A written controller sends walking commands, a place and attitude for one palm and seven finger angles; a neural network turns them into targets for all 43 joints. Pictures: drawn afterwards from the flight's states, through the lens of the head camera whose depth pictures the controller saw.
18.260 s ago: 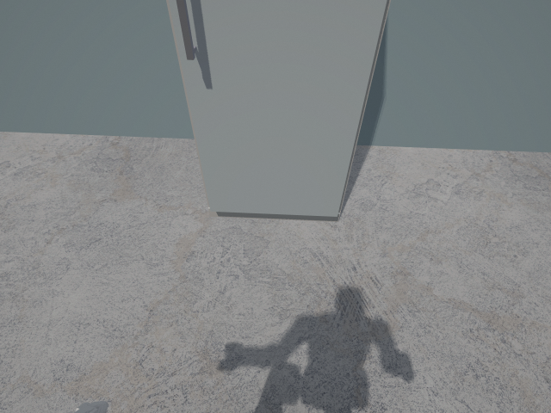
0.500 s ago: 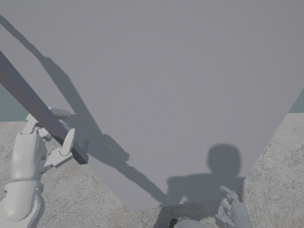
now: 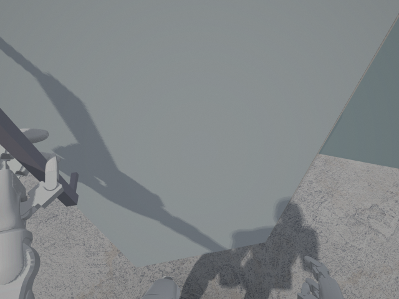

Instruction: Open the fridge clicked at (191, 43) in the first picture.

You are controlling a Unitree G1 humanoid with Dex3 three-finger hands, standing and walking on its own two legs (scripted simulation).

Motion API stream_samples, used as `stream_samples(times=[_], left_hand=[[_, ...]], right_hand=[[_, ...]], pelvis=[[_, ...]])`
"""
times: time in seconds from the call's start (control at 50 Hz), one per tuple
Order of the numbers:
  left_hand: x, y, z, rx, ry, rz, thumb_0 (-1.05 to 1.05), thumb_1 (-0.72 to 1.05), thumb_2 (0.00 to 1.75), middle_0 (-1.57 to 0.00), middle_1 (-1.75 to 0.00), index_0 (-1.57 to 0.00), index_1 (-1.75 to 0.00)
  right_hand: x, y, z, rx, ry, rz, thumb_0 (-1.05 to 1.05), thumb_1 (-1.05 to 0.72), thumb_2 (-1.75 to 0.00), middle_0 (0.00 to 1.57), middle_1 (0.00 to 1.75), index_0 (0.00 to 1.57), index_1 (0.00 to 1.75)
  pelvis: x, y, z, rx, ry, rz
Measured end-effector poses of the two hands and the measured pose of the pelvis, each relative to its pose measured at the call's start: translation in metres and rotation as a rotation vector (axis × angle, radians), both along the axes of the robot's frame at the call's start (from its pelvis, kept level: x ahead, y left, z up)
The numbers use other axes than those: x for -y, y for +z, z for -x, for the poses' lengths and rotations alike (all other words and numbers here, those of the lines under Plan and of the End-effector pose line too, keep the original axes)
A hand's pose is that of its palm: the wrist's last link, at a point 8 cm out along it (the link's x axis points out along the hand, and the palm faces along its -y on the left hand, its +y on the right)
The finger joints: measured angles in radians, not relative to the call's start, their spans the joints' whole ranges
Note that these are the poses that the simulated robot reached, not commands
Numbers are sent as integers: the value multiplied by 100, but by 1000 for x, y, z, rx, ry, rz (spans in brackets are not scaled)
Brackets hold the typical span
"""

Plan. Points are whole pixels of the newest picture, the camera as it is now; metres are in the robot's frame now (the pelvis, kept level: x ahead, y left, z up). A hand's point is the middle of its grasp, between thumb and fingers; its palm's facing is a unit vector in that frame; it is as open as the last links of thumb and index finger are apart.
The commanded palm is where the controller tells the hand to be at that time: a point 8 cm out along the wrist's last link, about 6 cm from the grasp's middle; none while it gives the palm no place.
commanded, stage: walk backward, drawing the door open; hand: left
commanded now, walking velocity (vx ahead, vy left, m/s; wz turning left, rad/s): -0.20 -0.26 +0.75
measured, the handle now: (18, 128) +0.29 +0.26 +0.24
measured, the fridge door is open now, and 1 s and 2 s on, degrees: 26 70 73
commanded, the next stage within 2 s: stop walking and hold the door back in 1.02 s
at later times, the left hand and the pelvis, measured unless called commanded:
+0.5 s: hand out of the picture +0.06 +0.12 +0.17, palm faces +0.60 -0.74 -0.31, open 6.7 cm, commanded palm +0.00 +0.14 +0.18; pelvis -0.10 -0.17 +0.00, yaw +21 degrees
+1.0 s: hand out of the picture -0.05 -0.04 +0.18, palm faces +0.77 -0.55 -0.31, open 6.8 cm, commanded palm -0.11 -0.03 +0.18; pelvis -0.11 -0.35 +0.02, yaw +43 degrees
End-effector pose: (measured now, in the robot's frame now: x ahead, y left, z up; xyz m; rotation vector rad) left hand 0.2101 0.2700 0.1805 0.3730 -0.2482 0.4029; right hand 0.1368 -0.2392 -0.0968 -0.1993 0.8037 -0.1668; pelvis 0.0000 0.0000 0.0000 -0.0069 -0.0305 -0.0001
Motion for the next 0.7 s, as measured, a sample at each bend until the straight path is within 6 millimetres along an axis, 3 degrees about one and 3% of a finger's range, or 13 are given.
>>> stream_samples(times=[0.08,0.2,0.32,0.4,0.5,0.56,0.7], left_hand=[[13,1,33,-14,32,4,-6,66,79,-46,-140,-23,-136],[33,-2,81,41,7,17,-6,63,76,-46,-140,-27,-137],[63,2,128,10,58,38,-5,62,75,-46,-140,-29,-138],[88,3,159,-6,115,49,-4,63,75,-46,-140,-28,-137],[125,3,196,-7,228,1,-6,62,74,-46,-140,-26,-137],[148,4,218,-26,286,-10,-7,61,74,-46,-140,-26,-136],[198,7,260,-50,349,6,-7,59,73,-46,-140,-29,-137]], right_hand=[[19,8,11,-19,30,41,2,-90,-90,20,30,20,30],[28,18,14,53,122,91,2,-90,-90,20,30,20,30],[24,32,26,61,253,6,1,-90,-90,20,30,20,30],[34,32,29,71,324,-42,1,-90,-90,21,30,20,30],[64,14,21,81,414,-85,1,-90,-90,21,30,20,30],[89,4,18,28,449,-64,1,-90,-90,21,30,20,30],[137,19,9,8,520,49,2,-90,-90,21,30,20,30]], pelvis=[[19,6,19,-12,60,-33],[41,-3,50,-26,153,-31],[83,15,80,14,249,19],[116,17,94,13,287,45],[171,2,103,-23,364,19],[196,3,111,-14,414,4],[239,16,110,-30,530,-63]])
